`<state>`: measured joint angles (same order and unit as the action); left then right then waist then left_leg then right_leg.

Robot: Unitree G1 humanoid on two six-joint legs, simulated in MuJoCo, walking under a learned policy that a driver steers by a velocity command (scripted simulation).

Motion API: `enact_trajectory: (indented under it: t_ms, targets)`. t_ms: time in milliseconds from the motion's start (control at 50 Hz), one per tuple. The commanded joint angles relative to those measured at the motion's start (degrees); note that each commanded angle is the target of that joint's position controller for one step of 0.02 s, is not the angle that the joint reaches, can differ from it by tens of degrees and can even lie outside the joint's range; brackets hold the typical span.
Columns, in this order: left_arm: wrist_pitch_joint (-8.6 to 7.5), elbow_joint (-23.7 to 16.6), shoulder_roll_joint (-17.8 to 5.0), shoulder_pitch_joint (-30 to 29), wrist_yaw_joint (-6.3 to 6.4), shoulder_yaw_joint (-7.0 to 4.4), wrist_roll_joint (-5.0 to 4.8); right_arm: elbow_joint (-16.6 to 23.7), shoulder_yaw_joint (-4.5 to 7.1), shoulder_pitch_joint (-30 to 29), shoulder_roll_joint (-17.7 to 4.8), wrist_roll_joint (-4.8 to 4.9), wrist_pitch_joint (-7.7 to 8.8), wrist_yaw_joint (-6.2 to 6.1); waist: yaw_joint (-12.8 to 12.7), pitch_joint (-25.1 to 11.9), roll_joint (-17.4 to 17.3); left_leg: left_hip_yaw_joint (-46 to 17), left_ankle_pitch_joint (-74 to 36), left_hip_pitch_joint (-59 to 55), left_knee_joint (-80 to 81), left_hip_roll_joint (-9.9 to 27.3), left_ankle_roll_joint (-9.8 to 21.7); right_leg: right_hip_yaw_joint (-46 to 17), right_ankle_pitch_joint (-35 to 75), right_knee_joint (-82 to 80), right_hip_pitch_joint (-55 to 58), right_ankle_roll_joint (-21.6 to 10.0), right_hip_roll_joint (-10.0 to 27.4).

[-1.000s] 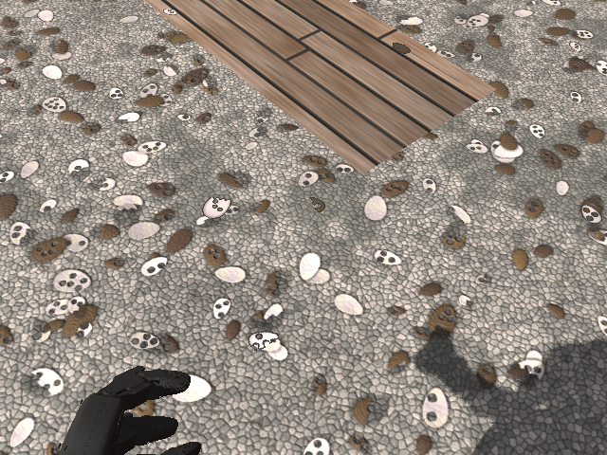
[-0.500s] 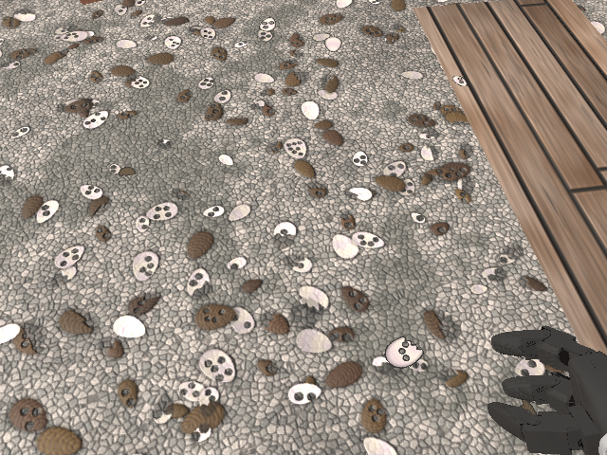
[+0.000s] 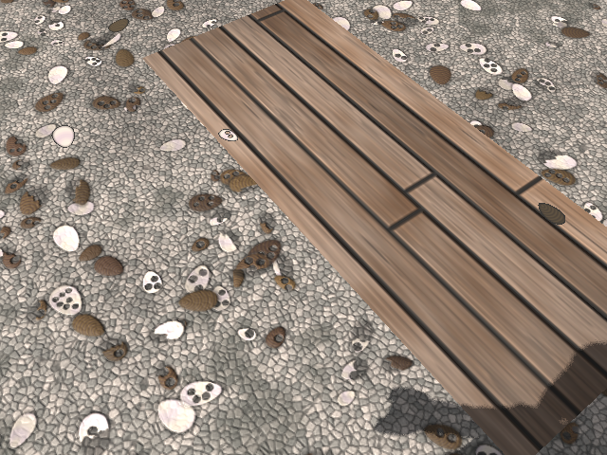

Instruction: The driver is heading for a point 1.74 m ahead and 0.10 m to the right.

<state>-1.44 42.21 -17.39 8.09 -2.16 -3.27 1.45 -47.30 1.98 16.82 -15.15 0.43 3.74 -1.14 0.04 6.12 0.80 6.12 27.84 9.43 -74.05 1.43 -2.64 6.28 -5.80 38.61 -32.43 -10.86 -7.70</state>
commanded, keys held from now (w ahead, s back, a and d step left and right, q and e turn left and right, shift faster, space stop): e+shift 0.26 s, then shift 0.14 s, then q+shift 0.60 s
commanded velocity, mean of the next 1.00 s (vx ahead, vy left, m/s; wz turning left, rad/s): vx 0.08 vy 0.00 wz -0.08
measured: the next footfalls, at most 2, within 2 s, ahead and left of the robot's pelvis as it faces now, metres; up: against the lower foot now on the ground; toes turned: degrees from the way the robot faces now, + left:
left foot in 0.54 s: +0.28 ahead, +0.15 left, +0.00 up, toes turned -26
right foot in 0.98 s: +0.23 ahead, -0.03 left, +0.00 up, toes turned +9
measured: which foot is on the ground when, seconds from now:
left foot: up 0.00-0.52, down 0.54-0.98, up 1.00-1.00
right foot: down 0.00-0.54, up 0.56-0.96, down 0.98-1.00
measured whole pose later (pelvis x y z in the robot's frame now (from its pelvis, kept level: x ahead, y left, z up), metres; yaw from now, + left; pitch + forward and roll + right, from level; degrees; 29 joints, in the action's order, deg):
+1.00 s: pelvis +0.18 +0.06 +0.05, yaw +0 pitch +2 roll +0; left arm 0.6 40.5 -19.0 7.8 3.0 -1.2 0.5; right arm -41.7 6.4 14.2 -19.8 0.0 -3.9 0.7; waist 1.9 3.5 -0.8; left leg -21.7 13.5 19.1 -29.5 -11.8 -0.5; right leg -7.3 -12.8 25.1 -14.2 -1.6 -5.4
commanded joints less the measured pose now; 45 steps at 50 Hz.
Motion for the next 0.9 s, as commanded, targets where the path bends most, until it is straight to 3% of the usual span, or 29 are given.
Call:
enact_trajectory:
  t_ms: [20,40,60,100,120,160,240,300,400,480,520,540,560,580,620,640,680,720,820,900]
  targets:
    - [1.80,-3.17,-12.90,10.36,2.41,-4.59,-1.81,8.32,0.47,4.14,-8.03,-2.14,-0.49,-0.80,-2.42,-23.27,-2.61,-11.88,-0.02,29.74,-18.24,-1.01,-0.57,-42.60,33.32,-16.75,42.61,-15.50,24.08]
    - [2.47,-2.04,-8.87,7.46,2.24,-3.31,-2.00,8.06,0.86,-1.41,-8.15,-3.45,-1.13,-0.84,-0.60,-13.56,-8.94,-10.51,-0.86,28.52,-11.11,0.58,0.00,-36.44,16.78,-20.88,32.09,-9.19,17.61]
    - [2.08,-2.52,-7.98,8.05,2.55,-2.97,-1.92,8.95,0.77,0.34,-8.22,-3.55,-2.25,-0.92,0.47,-10.70,-3.77,-10.76,-1.79,26.58,-7.67,1.02,-0.43,-36.07,27.91,-20.47,26.12,-9.86,18.51]
    - [1.56,-1.63,-7.31,8.95,2.32,-2.73,-1.84,9.49,0.45,-1.18,-7.45,-3.66,-4.77,-1.47,1.08,-9.94,-5.05,-11.10,-1.81,21.05,-0.83,2.30,-1.92,-31.76,34.62,-20.20,17.79,-8.46,15.68]
    - [1.35,-1.90,-8.33,8.17,2.23,-3.12,-1.32,9.63,0.30,-1.92,-6.56,-3.50,-4.92,-1.50,1.37,-11.47,-6.44,-10.90,-2.92,19.47,2.77,2.58,-2.19,-30.13,34.18,-19.44,17.04,-6.83,13.66]
    - [1.37,-2.29,-10.01,8.57,2.44,-3.78,-0.88,11.03,-0.01,-4.37,-5.55,-3.01,-4.93,-1.36,0.74,-13.37,-5.52,-10.98,-6.78,20.65,7.61,2.25,-2.16,-29.39,36.93,-17.45,17.98,-4.21,11.83]
    - [3.24,-3.43,-10.89,8.57,2.86,-4.61,-1.59,13.28,0.19,-10.37,-6.10,-2.54,-6.20,-1.10,-1.50,-13.09,-0.17,-13.02,-13.00,24.78,14.19,0.48,-1.84,-34.47,13.63,-19.15,20.42,2.52,8.75]
    - [4.00,-3.68,-9.99,9.60,2.90,-4.55,-1.38,13.08,0.43,-12.32,-6.88,-2.14,-6.21,-1.08,-3.04,-10.46,2.77,-14.03,-14.16,27.48,19.28,-0.20,-1.49,-36.97,3.99,-19.95,24.01,3.48,8.62]
    - [4.05,-3.42,-8.83,11.31,2.87,-3.91,-0.46,12.53,0.40,-13.26,-7.46,-1.44,-4.99,-0.97,-4.70,-9.54,5.84,-13.32,-11.10,23.15,26.72,-1.74,0.50,-38.24,13.44,-16.99,27.32,2.35,10.01]
    - [4.11,-3.34,-6.16,8.73,3.12,-1.79,0.19,10.39,0.07,-8.49,-7.34,-0.63,-4.45,-0.53,-2.87,-10.63,5.63,-10.13,-9.28,10.06,37.28,-1.63,2.90,-35.70,23.75,-15.04,24.27,1.63,11.62]
    - [3.93,-2.30,-3.90,7.36,3.74,0.11,-0.35,8.61,-0.93,-5.72,-4.49,-1.03,-4.26,-0.47,-0.20,-10.27,3.63,-11.34,-19.42,-2.26,55.02,-0.97,4.57,-33.78,12.55,-15.19,19.85,4.53,9.95]
    - [3.58,-1.29,-3.50,10.32,3.82,0.41,0.29,8.79,-0.84,-8.48,-6.45,-1.62,-4.10,-0.84,-2.68,-9.29,-2.28,-19.15,-22.34,-4.82,57.76,3.28,5.67,-29.36,-1.25,-11.82,17.84,7.23,7.61]
    - [3.45,-1.50,-4.86,14.75,3.77,0.05,0.37,10.77,0.11,-12.27,-12.64,-1.86,-4.33,-0.75,-6.40,-8.52,-11.67,-31.07,-36.39,-4.76,56.77,12.99,9.83,-21.08,-16.36,-6.79,13.84,9.33,1.73]
    - [3.80,-0.95,-8.78,10.81,4.25,-0.92,0.08,9.23,0.68,-7.37,-12.76,-1.66,-4.83,0.04,-2.22,-8.31,-10.43,-35.68,-41.10,-0.18,56.52,15.51,15.69,-15.62,-19.34,-5.50,15.76,9.45,0.24]
    - [3.55,-2.76,-9.64,4.30,4.20,-1.31,-0.10,7.28,2.36,-2.40,-14.86,-0.89,-5.13,1.15,0.41,-5.98,-10.48,-37.12,-35.49,-1.72,56.69,12.36,15.51,-12.59,-22.22,3.93,9.59,10.70,-0.22]
    - [3.60,-3.16,-8.91,3.25,3.83,-1.14,-0.16,7.17,2.95,-1.88,-15.17,-0.73,-5.31,1.19,0.30,-6.12,-9.75,-36.37,-33.57,-2.53,56.29,10.37,14.32,-12.48,-22.48,9.05,7.10,11.67,0.21]
    - [3.87,-3.34,-6.95,3.44,3.34,-0.59,-0.27,7.56,3.76,-3.00,-14.61,-0.33,-5.76,1.17,-0.97,-6.52,-8.39,-34.20,-32.15,-1.80,55.75,6.60,12.61,-12.69,-21.09,13.39,5.47,13.02,1.33]
    - [3.88,-3.80,-5.74,2.04,3.51,-0.12,-0.40,8.06,4.29,-2.93,-13.57,-0.36,-6.11,1.50,-0.51,-8.12,-8.47,-33.69,-31.20,-2.73,55.36,4.12,12.03,-11.91,-19.97,13.40,4.65,13.78,1.55]
    - [3.09,-5.27,-5.48,-2.02,3.91,0.43,-1.07,7.95,5.87,0.33,-13.72,-0.65,-6.78,1.41,2.06,-10.48,-9.88,-39.21,-26.79,-6.04,55.12,3.07,12.50,-12.67,-19.29,6.48,4.35,13.54,1.52]
    - [1.94,-5.04,-6.24,-0.60,4.33,0.57,-1.29,8.73,6.64,-1.55,-14.20,-0.99,-7.01,1.72,1.50,-11.08,-10.56,-42.83,-26.33,-2.13,54.82,2.17,11.04,-13.28,-17.59,-1.78,11.77,11.75,0.48]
